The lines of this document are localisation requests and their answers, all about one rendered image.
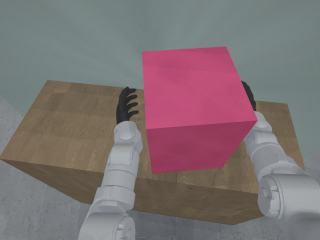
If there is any carton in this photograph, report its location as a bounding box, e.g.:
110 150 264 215
142 46 258 174

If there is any pedestal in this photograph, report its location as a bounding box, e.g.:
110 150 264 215
0 80 306 226

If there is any left robot hand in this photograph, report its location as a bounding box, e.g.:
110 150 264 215
116 86 139 125

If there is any right robot hand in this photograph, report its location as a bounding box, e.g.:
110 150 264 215
241 80 256 111

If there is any right robot forearm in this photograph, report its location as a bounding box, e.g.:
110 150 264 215
243 111 320 187

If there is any left robot forearm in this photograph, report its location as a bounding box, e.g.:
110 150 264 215
78 120 143 240

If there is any left robot upper arm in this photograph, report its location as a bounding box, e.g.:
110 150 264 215
79 212 136 240

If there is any right robot upper arm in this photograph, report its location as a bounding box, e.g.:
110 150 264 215
257 173 320 240

